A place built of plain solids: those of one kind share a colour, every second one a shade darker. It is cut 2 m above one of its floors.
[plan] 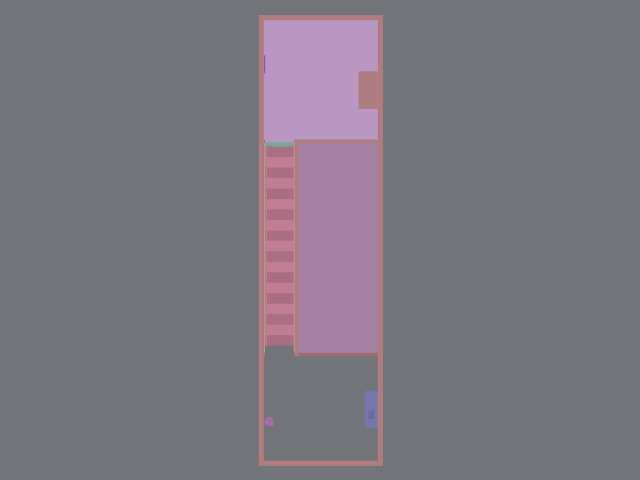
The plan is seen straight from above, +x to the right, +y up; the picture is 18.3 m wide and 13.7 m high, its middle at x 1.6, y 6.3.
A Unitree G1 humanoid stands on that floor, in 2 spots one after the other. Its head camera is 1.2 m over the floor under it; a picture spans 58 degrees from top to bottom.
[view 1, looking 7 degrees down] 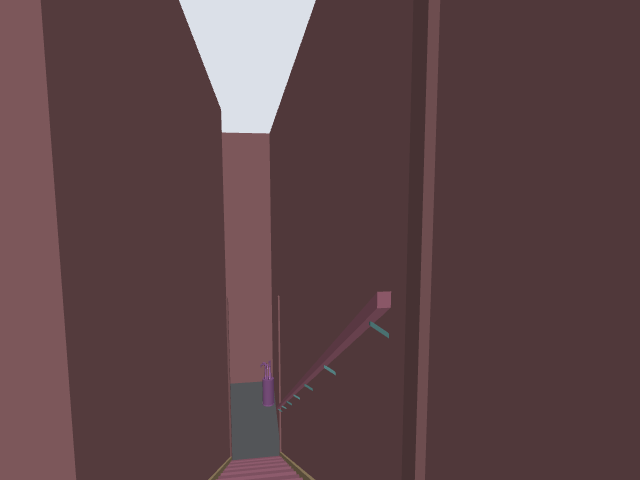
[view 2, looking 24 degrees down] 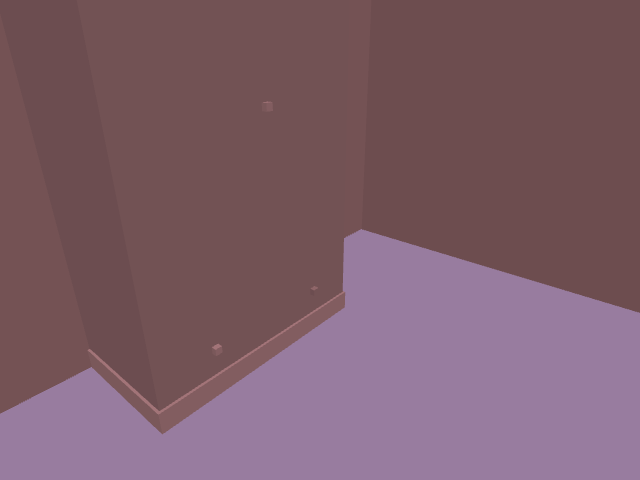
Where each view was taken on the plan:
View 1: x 0.44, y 10.17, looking -99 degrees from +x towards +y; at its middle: wall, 2.85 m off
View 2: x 1.62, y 11.57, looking -50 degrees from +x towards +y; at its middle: wardrobe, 1.89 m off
